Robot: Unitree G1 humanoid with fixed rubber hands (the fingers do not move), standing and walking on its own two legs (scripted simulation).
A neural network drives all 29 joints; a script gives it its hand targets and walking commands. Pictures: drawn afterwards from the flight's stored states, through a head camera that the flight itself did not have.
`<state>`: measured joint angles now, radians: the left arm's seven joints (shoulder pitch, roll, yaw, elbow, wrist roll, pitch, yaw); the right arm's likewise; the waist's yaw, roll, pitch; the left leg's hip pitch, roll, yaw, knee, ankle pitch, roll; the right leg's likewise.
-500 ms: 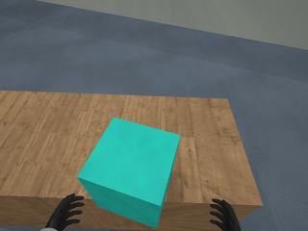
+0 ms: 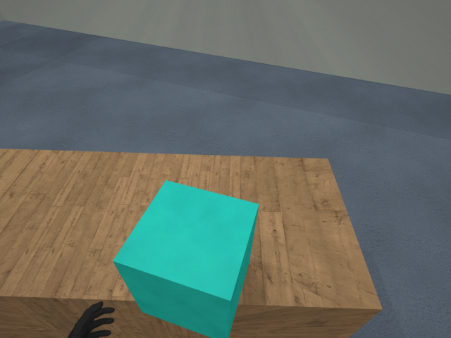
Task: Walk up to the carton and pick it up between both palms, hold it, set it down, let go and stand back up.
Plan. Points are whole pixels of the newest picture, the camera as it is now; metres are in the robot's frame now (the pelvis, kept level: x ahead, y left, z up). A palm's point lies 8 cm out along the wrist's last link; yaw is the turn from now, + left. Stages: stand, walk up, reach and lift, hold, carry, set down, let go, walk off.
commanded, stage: stand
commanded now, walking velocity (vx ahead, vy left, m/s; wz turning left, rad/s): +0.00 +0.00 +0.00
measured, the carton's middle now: (196, 261) +0.32 +0.05 -0.09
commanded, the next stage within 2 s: none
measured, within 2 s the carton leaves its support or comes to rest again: neither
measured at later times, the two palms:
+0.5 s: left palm out of the picture +0.13 +0.26 -0.09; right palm out of the picture +0.05 -0.26 -0.13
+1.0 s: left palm out of the picture +0.11 +0.26 -0.10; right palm out of the picture +0.05 -0.27 -0.13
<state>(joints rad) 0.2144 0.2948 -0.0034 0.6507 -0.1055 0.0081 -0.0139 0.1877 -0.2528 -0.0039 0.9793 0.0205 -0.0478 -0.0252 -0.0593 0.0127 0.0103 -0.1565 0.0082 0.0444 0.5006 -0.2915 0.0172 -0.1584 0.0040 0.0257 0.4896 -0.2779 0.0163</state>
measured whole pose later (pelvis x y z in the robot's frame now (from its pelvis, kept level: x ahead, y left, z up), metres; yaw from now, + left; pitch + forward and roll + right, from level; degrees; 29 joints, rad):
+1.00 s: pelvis -0.01 -0.01 +0.00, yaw +0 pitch -3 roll +0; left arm 0.20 0.29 0.00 0.83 -0.11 0.00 0.00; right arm 0.16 -0.25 0.00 1.06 0.02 -0.03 -0.02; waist -0.06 0.01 0.03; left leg -0.16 0.01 0.04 0.47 -0.26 0.01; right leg -0.17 0.00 0.03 0.49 -0.26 0.01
